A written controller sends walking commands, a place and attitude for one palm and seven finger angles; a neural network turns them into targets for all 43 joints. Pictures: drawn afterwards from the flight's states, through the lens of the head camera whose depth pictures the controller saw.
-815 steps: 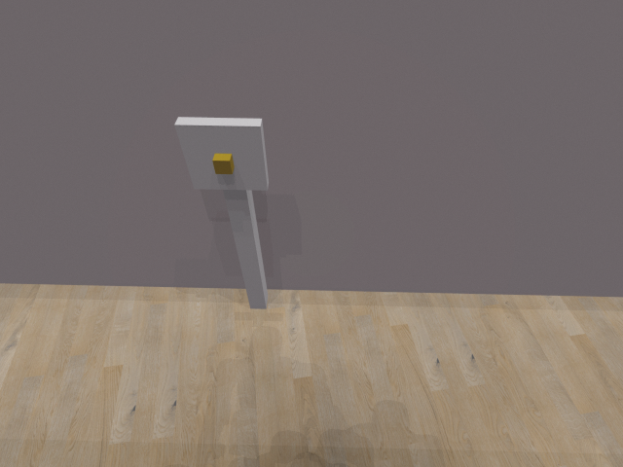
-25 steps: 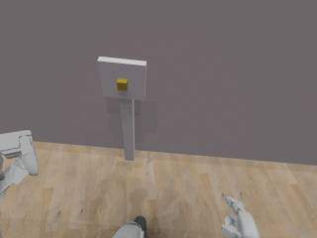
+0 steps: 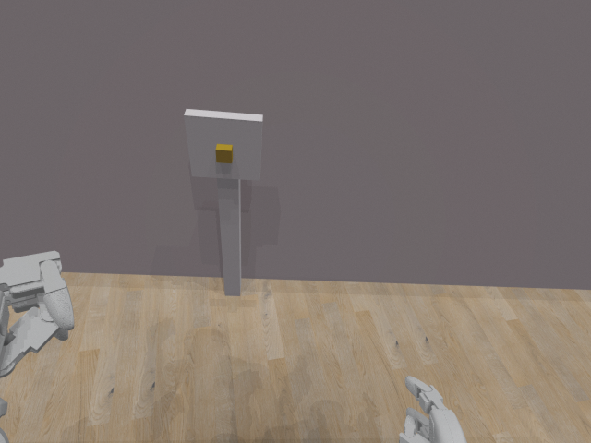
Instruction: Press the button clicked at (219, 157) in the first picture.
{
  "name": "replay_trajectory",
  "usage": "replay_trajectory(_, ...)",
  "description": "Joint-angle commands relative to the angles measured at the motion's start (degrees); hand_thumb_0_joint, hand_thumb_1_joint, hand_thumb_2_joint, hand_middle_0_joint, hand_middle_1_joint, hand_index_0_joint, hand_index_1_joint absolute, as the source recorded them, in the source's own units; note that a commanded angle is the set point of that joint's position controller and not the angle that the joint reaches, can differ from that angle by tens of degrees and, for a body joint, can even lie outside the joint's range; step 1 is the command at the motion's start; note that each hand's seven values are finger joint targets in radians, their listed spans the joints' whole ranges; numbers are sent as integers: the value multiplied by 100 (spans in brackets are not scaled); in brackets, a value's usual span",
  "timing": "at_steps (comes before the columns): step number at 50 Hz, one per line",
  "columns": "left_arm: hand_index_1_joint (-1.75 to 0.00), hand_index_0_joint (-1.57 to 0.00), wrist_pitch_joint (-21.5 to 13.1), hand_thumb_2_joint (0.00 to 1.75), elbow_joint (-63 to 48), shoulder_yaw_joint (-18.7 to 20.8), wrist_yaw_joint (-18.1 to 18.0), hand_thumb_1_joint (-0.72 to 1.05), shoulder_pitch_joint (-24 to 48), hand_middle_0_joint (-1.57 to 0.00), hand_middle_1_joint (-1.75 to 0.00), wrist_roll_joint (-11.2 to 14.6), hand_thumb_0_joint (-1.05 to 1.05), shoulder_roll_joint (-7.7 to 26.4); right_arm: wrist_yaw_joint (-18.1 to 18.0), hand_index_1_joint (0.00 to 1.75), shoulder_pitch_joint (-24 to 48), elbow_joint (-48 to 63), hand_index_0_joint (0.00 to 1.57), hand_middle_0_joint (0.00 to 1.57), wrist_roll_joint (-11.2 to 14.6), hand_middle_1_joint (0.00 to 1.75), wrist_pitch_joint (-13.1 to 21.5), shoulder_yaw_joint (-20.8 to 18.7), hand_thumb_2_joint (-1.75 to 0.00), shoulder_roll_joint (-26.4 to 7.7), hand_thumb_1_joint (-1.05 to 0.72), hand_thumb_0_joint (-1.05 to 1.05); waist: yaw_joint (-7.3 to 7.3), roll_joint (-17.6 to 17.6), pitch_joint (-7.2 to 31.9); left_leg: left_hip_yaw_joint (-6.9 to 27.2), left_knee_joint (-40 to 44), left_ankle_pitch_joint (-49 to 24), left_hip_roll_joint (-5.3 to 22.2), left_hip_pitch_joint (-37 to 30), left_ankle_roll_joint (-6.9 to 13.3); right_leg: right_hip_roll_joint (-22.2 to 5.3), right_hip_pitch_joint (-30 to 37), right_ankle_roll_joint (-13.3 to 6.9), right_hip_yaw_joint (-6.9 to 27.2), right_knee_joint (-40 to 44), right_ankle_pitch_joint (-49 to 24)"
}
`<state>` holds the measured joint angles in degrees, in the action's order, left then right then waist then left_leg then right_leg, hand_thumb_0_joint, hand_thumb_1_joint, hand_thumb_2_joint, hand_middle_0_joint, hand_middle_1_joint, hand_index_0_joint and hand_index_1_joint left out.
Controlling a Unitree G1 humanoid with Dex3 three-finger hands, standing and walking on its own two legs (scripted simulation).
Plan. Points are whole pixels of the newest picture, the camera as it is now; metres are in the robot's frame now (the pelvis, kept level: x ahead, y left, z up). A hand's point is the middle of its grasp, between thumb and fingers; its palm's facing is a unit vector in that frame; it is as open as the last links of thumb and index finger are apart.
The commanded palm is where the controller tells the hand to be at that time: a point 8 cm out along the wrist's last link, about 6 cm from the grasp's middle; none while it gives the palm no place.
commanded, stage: stop stepping back and stand still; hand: left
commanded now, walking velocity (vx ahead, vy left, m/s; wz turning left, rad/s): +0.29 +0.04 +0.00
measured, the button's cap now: (224, 152) +0.77 +0.17 -0.06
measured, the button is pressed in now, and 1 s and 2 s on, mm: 0 0 0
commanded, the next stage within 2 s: let the arm hang, fingers relaxed in 1.08 s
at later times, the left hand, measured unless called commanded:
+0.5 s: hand (29, 367) +0.15 +0.24 +0.16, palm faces +0.37 -0.75 -0.55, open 3.1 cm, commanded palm +0.09 +0.28 +0.17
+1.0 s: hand (47, 319) +0.20 +0.25 +0.15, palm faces +0.34 -0.80 -0.50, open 3.1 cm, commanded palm +0.14 +0.29 +0.17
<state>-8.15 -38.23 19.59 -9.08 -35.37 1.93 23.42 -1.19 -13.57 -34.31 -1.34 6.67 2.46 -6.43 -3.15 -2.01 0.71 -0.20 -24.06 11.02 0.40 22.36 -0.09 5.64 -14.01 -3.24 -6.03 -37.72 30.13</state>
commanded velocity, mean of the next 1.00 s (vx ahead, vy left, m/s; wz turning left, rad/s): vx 0.05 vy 0.01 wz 0.00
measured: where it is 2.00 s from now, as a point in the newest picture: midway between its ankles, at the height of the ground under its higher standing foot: outside the picture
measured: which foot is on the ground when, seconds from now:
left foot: down 0.00-0.02, up 0.04-0.24, down 0.26-0.48, up 0.50-0.72, down 0.74-1.00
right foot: up 0.00-0.02, down 0.04-1.00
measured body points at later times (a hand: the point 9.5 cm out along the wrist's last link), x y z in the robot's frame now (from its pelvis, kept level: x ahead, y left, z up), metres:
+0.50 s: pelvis -0.03 +0.00 -0.02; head -0.02 -0.01 +0.43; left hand +0.13 +0.27 +0.19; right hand +0.11 -0.22 -0.12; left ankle +0.00 +0.16 -0.74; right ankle -0.01 -0.07 -0.75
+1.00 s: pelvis +0.01 +0.01 +0.00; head +0.04 +0.01 +0.44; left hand +0.18 +0.29 +0.18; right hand +0.21 -0.22 -0.08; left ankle +0.02 +0.13 -0.74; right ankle -0.01 -0.07 -0.74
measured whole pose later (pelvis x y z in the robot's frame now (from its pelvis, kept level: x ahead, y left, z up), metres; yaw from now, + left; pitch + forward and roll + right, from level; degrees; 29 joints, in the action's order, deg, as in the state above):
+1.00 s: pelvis +0.01 +0.01 +0.00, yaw +1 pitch +1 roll +0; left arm -12.3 -32.9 20.1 -9.1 -37.3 2.0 23.2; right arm -3.0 -8.4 -32.3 0.6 5.1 -0.6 -12.1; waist 0.0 0.3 -2.7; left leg -3.7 -27.7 13.8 2.0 14.7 -0.2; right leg 1.7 -10.7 -2.8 -4.8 -26.3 16.5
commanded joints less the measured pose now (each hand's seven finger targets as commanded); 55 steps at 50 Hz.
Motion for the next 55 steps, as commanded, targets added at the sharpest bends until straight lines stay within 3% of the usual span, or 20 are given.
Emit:
replay_trajectory(1,-150,-130,-179,90,-1393,880,-23,90,-381,-130,-150,71,0,934,-129,30,599,714,20,20,105,30,-179,-497,-90,-976,-90,0,303,-885,253,-323,-3373,1290,-180,1476,-141,-2181,331,-807,2436,2768,-27)
replay_trajectory(2,-150,-130,-294,90,-1434,1253,-13,90,313,-130,-150,141,0,1268,-179,30,666,620,20,20,15,30,-220,-504,-90,-1098,-90,0,145,-702,15,-76,-4574,1004,-69,1647,-178,-2576,-598,-1130,2604,2890,325)
replay_trajectory(4,-150,-130,-367,90,-373,1095,-56,90,573,-130,-150,48,0,951,-256,30,549,634,20,20,23,30,-151,-541,-90,-1037,-90,0,-9,-482,-227,102,-4648,837,315,1300,-70,-2388,-1671,-818,2505,3140,2291)
replay_trajectory(11,-150,-130,-536,90,-607,382,-203,90,855,-130,-150,-85,0,587,-509,30,595,632,20,20,17,30,253,-406,-90,-1110,-90,0,182,-59,-11,-709,-274,1141,143,-1003,216,-1527,-748,-425,1061,1701,728)
replay_trajectory(12,-150,-130,-583,90,-779,404,-205,90,879,-130,-150,-63,0,604,-515,30,484,679,20,20,32,30,310,-447,-90,-1207,-90,0,150,450,21,-23,301,1543,524,-1299,415,-1221,-909,-191,870,866,367)
replay_trajectory(13,-150,-130,-645,90,-1046,456,-200,90,957,-130,-150,-69,0,632,-487,30,448,743,20,20,46,30,342,-486,-90,-1335,-90,0,135,1390,-77,1556,793,1651,1431,-1687,819,-646,-1647,129,423,-356,-38)
replay_trajectory(14,-150,-130,-702,90,-1265,592,-191,90,1027,-130,-150,-147,0,782,-414,30,443,707,20,20,30,30,354,-489,-90,-1321,-90,0,209,1634,48,2279,1095,1174,1977,-1599,1092,-368,-1881,328,89,-1489,26)
replay_trajectory(15,-150,-130,-793,90,-1221,886,-126,90,892,-130,-150,-121,0,1120,-355,30,409,568,20,20,37,30,380,-537,-90,-1242,-90,0,119,1848,43,2765,1537,2754,2244,-991,1259,-565,-1897,314,529,-2359,143)
replay_trajectory(16,-150,-130,-773,90,-1116,992,-129,90,509,-130,-150,-129,0,1027,-293,30,543,712,20,20,59,30,401,-517,-90,-1098,-90,0,175,1773,-269,2736,1612,2896,2140,-369,1324,-807,-1802,228,792,-2297,-233)
replay_trajectory(17,-150,-130,-752,90,-1088,954,-112,90,187,-130,-150,-117,0,922,-233,30,601,698,20,20,92,30,405,-513,-90,-1104,-90,0,232,1503,-325,2047,1446,2500,1963,-118,1148,-885,-1459,237,690,-1851,-422)
replay_trajectory(21,-150,-130,-640,90,-807,1001,-158,90,-445,-130,-150,-26,0,814,-221,30,513,757,20,20,115,30,257,-506,-90,-1171,-90,0,287,1210,112,383,503,2455,1153,910,460,-448,956,274,-104,440,-709)
replay_trajectory(22,-150,-130,-600,90,-612,984,-161,90,-422,-130,-150,-41,0,782,-226,30,504,767,20,20,111,30,200,-517,-90,-1148,-90,0,284,756,103,62,-163,2303,870,1091,302,-575,1170,181,245,974,-561)
replay_trajectory(24,-150,-130,-552,90,-497,1113,-184,90,-149,-130,-150,7,0,987,-229,30,469,775,20,20,88,30,105,-575,-90,-1109,-90,0,228,-965,27,-307,-2646,1565,75,1277,28,-2206,512,-589,3077,2524,-285)
replay_trajectory(25,-150,-130,-559,90,-559,978,-211,90,231,-130,-150,-1,0,878,-174,30,479,713,20,20,131,30,141,-603,-90,-1165,-90,0,205,-920,156,-55,-3290,1582,77,1222,-15,-2519,439,-637,3493,2647,-576)
replay_trajectory(27,-150,-130,-652,90,-279,896,-193,90,-60,-130,-150,2,0,746,-174,30,400,553,20,20,121,30,141,-550,-90,-1104,-90,0,135,-272,159,137,-3321,1136,238,1003,-49,-2342,563,-563,2604,2201,-2166)
replay_trajectory(31,-150,-130,-830,90,-194,819,-221,90,-20,-130,-150,-49,0,727,-297,30,707,661,20,20,134,30,162,-465,-90,-1018,-90,0,296,-583,196,-213,-1661,795,173,200,19,-1976,748,-338,1444,1811,-3423)
replay_trajectory(35,-150,-130,-887,90,-532,796,-237,90,-17,-130,-150,0,0,798,-288,30,652,722,20,20,140,30,199,-532,-90,-1123,-90,0,312,-171,230,-197,-217,-173,153,-796,106,-1780,679,25,1211,1569,-3402)
replay_trajectory(38,-150,-130,-930,90,-758,808,-152,90,-75,-130,-150,16,0,862,-268,30,654,870,20,20,188,30,203,-589,-90,-1300,-90,0,406,621,338,453,-53,-1424,821,-1361,328,-1098,242,459,965,1197,-2618)
replay_trajectory(45,-150,-130,-772,90,-600,832,-114,90,-323,-130,-150,71,0,769,-244,30,634,910,20,20,212,30,99,-556,-90,-1214,-90,0,288,500,753,56,-330,-1974,534,-1185,124,-1074,888,336,903,1281,-4220)
replay_trajectory(55,-150,-130,-613,90,-545,794,-129,90,-267,-130,-150,127,0,812,-317,30,700,958,20,20,165,30,33,-475,-90,-1210,-90,0,302,513,556,150,2,-1331,507,-1052,83,-907,718,321,813,1617,-3296)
